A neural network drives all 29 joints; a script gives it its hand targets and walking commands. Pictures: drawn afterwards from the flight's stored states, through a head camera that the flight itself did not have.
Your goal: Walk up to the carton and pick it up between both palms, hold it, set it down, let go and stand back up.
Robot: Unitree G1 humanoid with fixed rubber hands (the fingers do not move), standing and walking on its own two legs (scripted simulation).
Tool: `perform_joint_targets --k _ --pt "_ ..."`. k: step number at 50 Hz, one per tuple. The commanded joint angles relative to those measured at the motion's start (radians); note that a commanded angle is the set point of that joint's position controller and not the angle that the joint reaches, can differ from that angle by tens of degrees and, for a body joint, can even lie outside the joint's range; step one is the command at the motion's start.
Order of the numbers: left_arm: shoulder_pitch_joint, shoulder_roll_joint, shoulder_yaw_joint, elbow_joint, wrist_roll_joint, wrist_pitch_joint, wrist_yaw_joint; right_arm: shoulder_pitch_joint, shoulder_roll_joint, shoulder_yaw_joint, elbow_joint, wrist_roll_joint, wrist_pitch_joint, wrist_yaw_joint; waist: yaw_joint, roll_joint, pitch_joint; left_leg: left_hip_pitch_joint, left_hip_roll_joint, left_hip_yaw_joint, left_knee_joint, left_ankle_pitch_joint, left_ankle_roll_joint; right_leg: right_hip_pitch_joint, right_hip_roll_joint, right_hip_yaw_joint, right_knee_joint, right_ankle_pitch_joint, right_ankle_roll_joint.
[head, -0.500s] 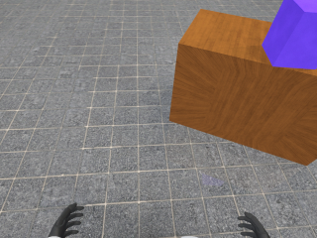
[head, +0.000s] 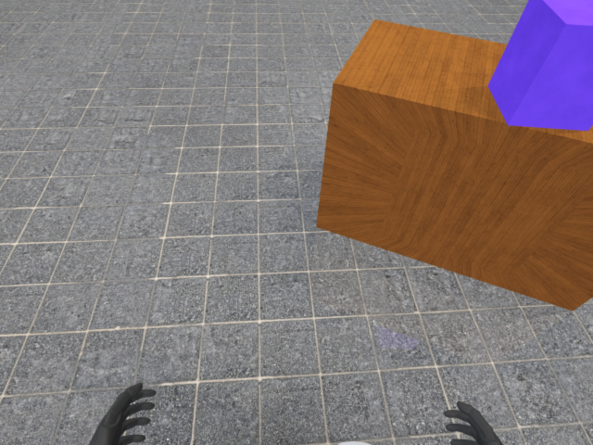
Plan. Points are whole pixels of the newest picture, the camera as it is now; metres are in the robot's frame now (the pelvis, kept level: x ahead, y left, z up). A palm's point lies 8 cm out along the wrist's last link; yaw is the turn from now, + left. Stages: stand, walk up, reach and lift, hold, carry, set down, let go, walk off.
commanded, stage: stand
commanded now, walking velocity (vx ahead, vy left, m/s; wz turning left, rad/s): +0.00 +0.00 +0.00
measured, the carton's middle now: (561, 63) +0.95 -0.68 +0.05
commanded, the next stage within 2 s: walk up in 0.72 s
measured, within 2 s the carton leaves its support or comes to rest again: neither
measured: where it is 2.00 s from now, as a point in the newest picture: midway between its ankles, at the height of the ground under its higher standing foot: outside the picture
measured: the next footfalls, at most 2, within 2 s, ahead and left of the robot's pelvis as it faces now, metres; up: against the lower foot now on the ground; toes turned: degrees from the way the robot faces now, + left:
right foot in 1.20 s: +0.07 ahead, -0.19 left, +0.00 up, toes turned -7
left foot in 1.68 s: +0.13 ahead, -0.01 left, +0.00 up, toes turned -4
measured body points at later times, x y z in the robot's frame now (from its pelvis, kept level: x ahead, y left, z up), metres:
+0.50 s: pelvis -0.02 +0.00 +0.00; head -0.02 +0.00 +0.45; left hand +0.12 +0.25 -0.10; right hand +0.10 -0.28 -0.11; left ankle +0.00 +0.12 -0.71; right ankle +0.01 -0.12 -0.71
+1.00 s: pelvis -0.04 +0.00 +0.00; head -0.06 -0.01 +0.45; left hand +0.09 +0.26 -0.10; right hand +0.06 -0.29 -0.12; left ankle +0.00 +0.12 -0.72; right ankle +0.00 -0.12 -0.70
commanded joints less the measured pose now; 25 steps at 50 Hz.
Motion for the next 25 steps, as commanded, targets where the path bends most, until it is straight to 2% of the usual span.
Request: perform_joint_targets --k 1,2,6,7,10,12,16,19,20,23,24,25 --pt "-0.031 0.256 0.104 0.012 0.017 -0.050 0.019 -0.046 -0.225 -0.082 -0.028 -0.017 -0.065 -0.012 0.000 -0.001 -0.173 0.074 0.097 -0.096 -0.124 0.418 0.076 0.107 -0.103 0.059 -0.113 0.385 -0.086" --pt "-0.030 0.257 0.099 0.013 0.015 -0.050 0.018 -0.041 -0.221 -0.080 -0.025 -0.018 -0.063 -0.014 -0.005 -0.021 -0.175 0.084 0.088 -0.088 -0.117 0.410 0.071 0.098 -0.105 0.065 -0.116 0.369 -0.086" --pt "-0.022 0.245 0.098 0.018 0.009 -0.047 0.015 -0.044 -0.239 -0.077 -0.012 -0.023 -0.063 -0.013 0.009 0.020 -0.141 0.060 0.104 -0.111 -0.152 0.379 0.082 0.098 -0.096 0.062 -0.122 0.322 -0.078" --pt "-0.012 0.239 0.094 0.024 0.011 -0.048 0.014 -0.044 -0.233 -0.078 -0.013 -0.018 -0.064 -0.012 0.006 -0.014 -0.168 0.082 0.103 -0.108 -0.143 0.365 0.079 0.104 -0.095 0.064 -0.129 0.330 -0.083" --pt "-0.023 0.246 0.096 0.030 0.013 -0.055 0.010 -0.056 -0.216 -0.072 -0.012 -0.019 -0.065 -0.009 0.002 -0.004 -0.175 0.079 0.094 -0.103 -0.142 0.370 0.078 0.106 -0.108 0.081 -0.142 0.323 -0.088" --pt "-0.024 0.257 0.098 0.036 0.017 -0.053 0.011 -0.052 -0.225 -0.079 -0.003 -0.020 -0.061 -0.011 0.002 -0.018 -0.162 0.070 0.088 -0.104 -0.147 0.341 0.073 0.103 -0.111 0.087 -0.150 0.307 -0.083" --pt "-0.022 0.248 0.094 0.043 0.012 -0.051 0.010 -0.049 -0.223 -0.070 0.011 -0.016 -0.063 -0.011 0.007 0.009 -0.136 0.055 0.099 -0.117 -0.168 0.325 0.080 0.092 -0.099 0.075 -0.160 0.263 -0.078" --pt "-0.038 0.250 0.092 0.055 0.016 -0.053 0.009 -0.047 -0.227 -0.077 0.017 -0.017 -0.065 -0.012 -0.009 -0.035 -0.156 0.084 0.092 -0.107 -0.159 0.337 0.073 0.096 -0.111 0.093 -0.174 0.288 -0.085" --pt "-0.046 0.263 0.095 0.044 0.013 -0.052 0.011 -0.045 -0.219 -0.071 0.014 -0.016 -0.068 -0.009 -0.005 -0.015 -0.143 0.069 0.089 -0.105 -0.162 0.326 0.074 0.093 -0.106 0.090 -0.169 0.290 -0.084" --pt "-0.034 0.270 0.099 0.062 0.014 -0.053 0.008 -0.047 -0.226 -0.075 0.026 -0.017 -0.063 -0.007 -0.002 -0.016 -0.138 0.077 0.086 -0.106 -0.174 0.294 0.073 0.076 -0.104 0.093 -0.179 0.249 -0.080" --pt "-0.035 0.262 0.099 0.065 0.011 -0.054 0.008 -0.048 -0.234 -0.074 0.031 -0.024 -0.062 -0.009 0.001 0.009 -0.121 0.072 0.089 -0.106 -0.174 0.294 0.074 0.059 -0.105 0.092 -0.175 0.244 -0.078" --pt "-0.034 0.262 0.096 0.065 0.011 -0.050 0.008 -0.046 -0.235 -0.075 0.034 -0.013 -0.065 -0.006 -0.002 -0.025 -0.134 0.061 0.095 -0.112 -0.175 0.286 0.070 0.079 -0.101 0.091 -0.183 0.253 -0.079"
